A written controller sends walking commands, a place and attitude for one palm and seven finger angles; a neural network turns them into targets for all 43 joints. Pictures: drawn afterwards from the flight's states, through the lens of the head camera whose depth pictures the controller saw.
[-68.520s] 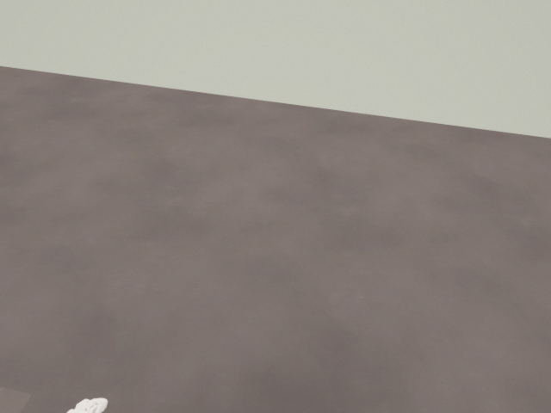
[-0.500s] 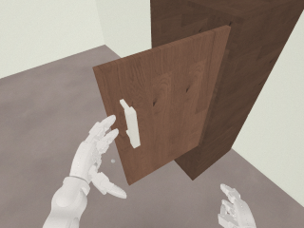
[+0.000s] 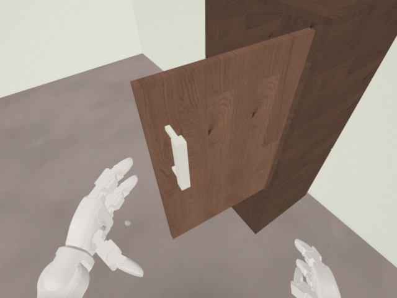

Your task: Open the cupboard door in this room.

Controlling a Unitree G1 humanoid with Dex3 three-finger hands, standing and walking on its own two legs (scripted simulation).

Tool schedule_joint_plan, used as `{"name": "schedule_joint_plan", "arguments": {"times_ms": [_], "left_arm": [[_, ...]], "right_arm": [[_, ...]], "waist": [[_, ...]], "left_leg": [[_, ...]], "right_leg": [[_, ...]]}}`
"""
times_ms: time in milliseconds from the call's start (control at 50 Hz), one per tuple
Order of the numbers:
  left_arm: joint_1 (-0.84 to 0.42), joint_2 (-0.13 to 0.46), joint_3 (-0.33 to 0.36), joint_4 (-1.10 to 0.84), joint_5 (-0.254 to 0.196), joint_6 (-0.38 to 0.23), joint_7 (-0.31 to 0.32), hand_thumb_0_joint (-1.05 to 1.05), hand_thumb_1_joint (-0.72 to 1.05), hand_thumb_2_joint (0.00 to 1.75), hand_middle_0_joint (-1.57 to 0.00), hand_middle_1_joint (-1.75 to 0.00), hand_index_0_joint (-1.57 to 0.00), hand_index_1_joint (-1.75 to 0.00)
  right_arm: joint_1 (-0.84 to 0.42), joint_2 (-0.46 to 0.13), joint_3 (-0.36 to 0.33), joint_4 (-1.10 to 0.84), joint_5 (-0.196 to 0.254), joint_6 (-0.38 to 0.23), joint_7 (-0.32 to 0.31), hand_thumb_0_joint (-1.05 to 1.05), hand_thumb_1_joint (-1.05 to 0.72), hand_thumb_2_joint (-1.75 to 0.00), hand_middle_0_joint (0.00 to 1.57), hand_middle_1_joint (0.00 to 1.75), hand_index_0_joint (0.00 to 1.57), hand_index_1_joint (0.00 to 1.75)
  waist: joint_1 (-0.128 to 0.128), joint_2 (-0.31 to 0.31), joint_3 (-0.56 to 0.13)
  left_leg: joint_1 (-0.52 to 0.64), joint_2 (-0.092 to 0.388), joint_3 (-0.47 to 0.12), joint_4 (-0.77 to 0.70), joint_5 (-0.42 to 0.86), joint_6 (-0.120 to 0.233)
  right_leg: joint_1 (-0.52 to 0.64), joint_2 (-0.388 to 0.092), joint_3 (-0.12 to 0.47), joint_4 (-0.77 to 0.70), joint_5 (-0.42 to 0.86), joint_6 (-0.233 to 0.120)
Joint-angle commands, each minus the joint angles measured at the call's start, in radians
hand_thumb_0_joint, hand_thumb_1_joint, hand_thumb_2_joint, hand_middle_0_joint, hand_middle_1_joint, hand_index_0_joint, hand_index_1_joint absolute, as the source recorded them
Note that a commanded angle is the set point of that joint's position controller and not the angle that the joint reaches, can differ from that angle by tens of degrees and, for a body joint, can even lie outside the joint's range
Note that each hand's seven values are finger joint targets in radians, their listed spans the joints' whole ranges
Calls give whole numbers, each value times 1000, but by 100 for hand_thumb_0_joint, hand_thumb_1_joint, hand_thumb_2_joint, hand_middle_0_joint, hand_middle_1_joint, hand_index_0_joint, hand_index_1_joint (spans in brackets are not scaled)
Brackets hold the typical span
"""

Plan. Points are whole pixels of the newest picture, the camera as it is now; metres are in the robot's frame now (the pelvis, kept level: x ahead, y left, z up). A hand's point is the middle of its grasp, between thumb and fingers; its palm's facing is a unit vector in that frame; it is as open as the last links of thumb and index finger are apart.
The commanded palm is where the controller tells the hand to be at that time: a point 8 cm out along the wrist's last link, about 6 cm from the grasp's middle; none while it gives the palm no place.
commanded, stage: draw the hand back to the body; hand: left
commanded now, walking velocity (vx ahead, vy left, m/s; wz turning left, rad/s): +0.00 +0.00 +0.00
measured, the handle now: (177, 158) +0.36 +0.08 +0.10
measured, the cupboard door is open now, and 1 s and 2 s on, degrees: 85 85 85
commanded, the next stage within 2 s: step back with the hand held close in 1.56 s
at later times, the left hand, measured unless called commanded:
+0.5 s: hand (91, 222) +0.20 +0.19 +0.13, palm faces -0.07 -0.99 -0.09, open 16.2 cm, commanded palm +0.17 +0.25 +0.14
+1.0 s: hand (54, 202) +0.22 +0.24 +0.16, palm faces +0.35 -0.84 -0.40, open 11.3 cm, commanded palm +0.17 +0.29 +0.18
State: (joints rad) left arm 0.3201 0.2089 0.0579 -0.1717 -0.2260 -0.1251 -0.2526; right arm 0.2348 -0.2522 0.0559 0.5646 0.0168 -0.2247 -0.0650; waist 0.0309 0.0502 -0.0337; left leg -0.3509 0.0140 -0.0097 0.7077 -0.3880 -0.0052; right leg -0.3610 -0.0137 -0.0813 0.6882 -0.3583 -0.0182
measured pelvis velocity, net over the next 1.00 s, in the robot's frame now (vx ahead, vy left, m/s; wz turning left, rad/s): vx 0.02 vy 0.01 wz -0.03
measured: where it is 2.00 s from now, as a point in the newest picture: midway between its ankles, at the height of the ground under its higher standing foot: outside the picture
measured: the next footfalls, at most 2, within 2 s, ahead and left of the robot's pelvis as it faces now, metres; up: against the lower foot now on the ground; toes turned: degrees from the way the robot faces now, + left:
none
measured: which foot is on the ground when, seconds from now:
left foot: down 0.00-1.00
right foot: down 0.00-1.00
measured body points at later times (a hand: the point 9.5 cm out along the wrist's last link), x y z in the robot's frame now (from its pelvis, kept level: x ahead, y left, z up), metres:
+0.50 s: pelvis +0.00 +0.01 +0.01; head -0.02 +0.00 +0.46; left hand +0.20 +0.24 +0.14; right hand +0.20 -0.20 -0.05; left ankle -0.01 +0.12 -0.72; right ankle +0.00 -0.11 -0.72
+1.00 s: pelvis +0.02 +0.01 +0.02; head +0.01 -0.01 +0.47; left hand +0.19 +0.28 +0.18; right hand +0.20 -0.21 -0.07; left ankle -0.01 +0.12 -0.72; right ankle +0.00 -0.11 -0.72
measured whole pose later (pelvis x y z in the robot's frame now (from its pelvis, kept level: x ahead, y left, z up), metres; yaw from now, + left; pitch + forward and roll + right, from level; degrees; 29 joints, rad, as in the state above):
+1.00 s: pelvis +0.02 +0.01 +0.02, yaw -2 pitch -4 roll -1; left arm 0.49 0.31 0.23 -0.40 -0.02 -0.08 0.12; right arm 0.19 -0.22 0.04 0.66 -0.02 -0.14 -0.07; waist 0.07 0.07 0.03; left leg -0.06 0.01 0.02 0.41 -0.29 0.01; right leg -0.08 -0.01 -0.05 0.40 -0.25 0.00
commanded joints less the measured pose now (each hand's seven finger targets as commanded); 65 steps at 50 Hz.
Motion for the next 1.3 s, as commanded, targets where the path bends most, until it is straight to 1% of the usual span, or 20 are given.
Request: {"name": "schedule_joint_plan", "arguments": {"times_ms": [0, 60, 100, 140, 180, 360, 460, 480, 500, 520, 540, 560, 620, 700, 860, 960, 1000, 1160, 1200, 1280], "left_arm": [[-165, 108, 65, -262, -10, -69, 10, 0, -50, 30, -15, -30, -15, -30], [-106, 143, 106, -273, -12, -53, 16, 0, -50, 30, -15, -30, -15, -30], [-65, 131, 116, -286, -22, -35, 11, 0, -50, 30, -15, -30, -15, -30], [-51, 127, 118, -299, -29, -12, 3, 0, -50, 30, -15, -30, -15, -30], [-58, 137, 133, -305, -39, 5, -3, 0, -50, 30, -15, -30, -15, -30], [-102, 181, 174, -340, -56, 33, -39, 0, -50, 30, -15, -30, -15, -30], [-91, 219, 224, -360, -67, 60, -61, 0, -32, 37, -16, -30, -16, -30], [-105, 278, 213, -510, 76, 16, 124, 0, -29, 39, -16, -30, -16, -30], [30, 186, 174, -413, 101, 26, 205, 0, -26, 40, -16, -30, -16, -30], [67, 147, 135, -402, 125, 30, 251, 0, -22, 42, -16, -30, -16, -30], [45, 166, 143, -434, 143, 23, 284, 0, -18, 43, -16, -30, -16, -30], [42, 192, 155, -433, 160, 17, 311, 0, -15, 45, -16, -30, -16, -30], [24, 198, 156, -472, 192, -4, 356, 0, -5, 50, -17, -30, -17, -30], [51, 221, 194, -452, 205, -14, 382, 0, 9, 55, -17, -30, -17, -30], [91, 257, 259, -446, 209, -19, 388, 0, 37, 68, -18, -30, -18, -30], [99, 282, 316, -422, 198, -16, 388, 0, 55, 75, -19, -30, -19, -30], [90, 279, 325, -434, 194, -20, 387, 0, 62, 78, -19, -30, -19, -30], [69, 330, 398, -433, 184, -23, 390, 0, 90, 90, -20, -30, -20, -30], [81, 288, 362, -412, 182, -19, 385, 0, 90, 90, -20, -30, -20, -30], [57, 289, 350, -422, 184, -18, 383, 0, 90, 90, -20, -30, -20, -30]], "right_arm": [[-106, -90, -44, -170, 9, -78, -12, 0, -90, -90, 20, 30, 20, 30], [-109, -91, -40, -170, 8, -83, -9, 0, -90, -90, 20, 30, 20, 30], [-118, -85, -36, -176, 10, -80, -7, 0, -90, -90, 20, 30, 20, 30], [-125, -86, -33, -176, 13, -74, -5, 0, -90, -90, 20, 30, 20, 30], [-133, -89, -32, -173, 15, -74, -7, 0, -90, -90, 20, 30, 20, 30], [-139, -102, -30, -155, 18, -98, -23, 0, -90, -90, 20, 30, 20, 30], [-151, -105, -27, -149, 21, -114, -24, 0, -90, -90, 20, 30, 20, 30], [-149, -79, -35, -141, -10, -96, -35, 0, -90, -90, 20, 30, 20, 30], [-134, -69, -29, -130, -20, -87, -36, 0, -90, -90, 20, 30, 20, 30], [-136, -68, -28, -124, -19, -67, -30, 0, -90, -90, 20, 30, 20, 30], [-142, -73, -32, -122, -19, -53, -25, 0, -90, -90, 20, 30, 20, 30], [-150, -76, -35, -113, -20, -46, -27, 0, -90, -90, 20, 30, 20, 30], [-151, -71, -36, -109, -27, -31, -25, 0, -90, -90, 20, 30, 20, 30], [-161, -69, -43, -91, -31, -14, -29, 0, -90, -90, 20, 30, 20, 30], [-176, -76, -57, -68, -33, 12, -19, 0, -90, -90, 20, 30, 20, 30], [-180, -74, -64, -64, -32, 35, -17, 0, -90, -90, 20, 30, 20, 30], [-180, -69, -66, -66, -29, 42, -16, 0, -90, -90, 20, 30, 20, 30], [-186, -72, -74, -60, -28, 53, -19, 0, -90, -90, 20, 30, 20, 30], [-182, -70, -73, -61, -28, 57, -16, 0, -90, -90, 20, 30, 20, 30], [-187, -76, -76, -62, -28, 58, -15, 0, -90, -90, 20, 30, 20, 30]], "waist": [[-6, -25, -155], [12, -47, -167], [19, -48, -152], [18, -19, -122], [13, -31, -86], [4, -24, -84], [21, 9, -101], [45, 6, -63], [26, -22, 7], [26, -38, 28], [23, -5, 18], [25, -14, 31], [23, 53, -13], [27, 0, -22], [39, 10, -36], [44, -31, -14], [43, 0, -19], [49, 16, -25], [42, 0, -8], [39, 15, -7]], "left_leg": [[37, -29, -16, -104, 200, 22], [39, -25, -18, -114, 239, 22], [41, -23, -17, -127, 261, 20], [40, -23, -12, -135, 251, 18], [35, -21, -14, -142, 227, 19], [80, -20, -26, -160, 200, 24], [108, -22, -29, -174, 247, 22], [93, -13, -21, -220, 232, 24], [82, -6, -23, -241, 201, 15], [84, -1, -21, -256, 194, 16], [101, 2, -20, -270, 190, 15], [113, 5, -18, -278, 190, 16], [166, 3, -15, -312, 214, 15], [209, 8, -4, -331, 285, 20], [264, 11, 8, -340, 444, 17], [270, 12, 17, -342, 460, 19], [278, 13, 19, -346, 469, 18], [301, 9, 30, -338, 488, 22], [295, 10, 30, -344, 483, 22], [302, 8, 30, -349, 454, 24]], "right_leg": [[74, 9, 36, -99, 218, -1], [111, 10, 32, -99, 263, -4], [124, 11, 24, -99, 293, -4], [117, 13, 20, -110, 281, -3], [109, 13, 21, -127, 254, -1], [111, 20, 20, -164, 201, 1], [147, 18, 15, -170, 253, -3], [184, 9, 44, -214, 224, -4], [165, 5, 35, -231, 183, -6], [169, 3, 32, -243, 169, -3], [182, 1, 37, -253, 159, -5], [189, 3, 40, -269, 155, -6], [227, -2, 40, -280, 167, -10], [269, -1, 41, -305, 228, -7], [323, 1, 44, -320, 356, -5], [327, 4, 47, -335, 388, -2], [328, 2, 50, -334, 386, -1], [334, 2, 59, -350, 426, -1], [326, 3, 52, -349, 414, 4], [318, 2, 55, -359, 392, 4]]}}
